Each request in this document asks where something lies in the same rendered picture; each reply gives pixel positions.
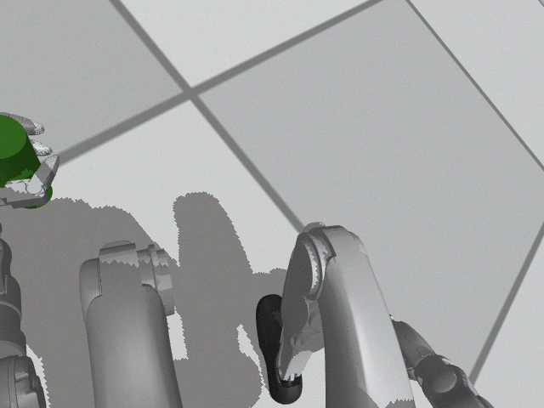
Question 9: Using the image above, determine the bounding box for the right robot arm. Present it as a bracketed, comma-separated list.
[414, 354, 494, 408]

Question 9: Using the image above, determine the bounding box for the right robot foot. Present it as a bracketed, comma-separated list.
[256, 294, 303, 405]

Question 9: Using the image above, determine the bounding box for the can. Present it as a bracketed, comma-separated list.
[0, 115, 53, 209]

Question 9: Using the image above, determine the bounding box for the left robot arm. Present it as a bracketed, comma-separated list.
[0, 223, 47, 408]

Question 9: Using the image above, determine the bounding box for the left robot hand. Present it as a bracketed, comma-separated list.
[0, 112, 60, 209]

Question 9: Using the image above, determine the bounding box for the right robot hand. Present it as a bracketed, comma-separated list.
[390, 314, 436, 381]

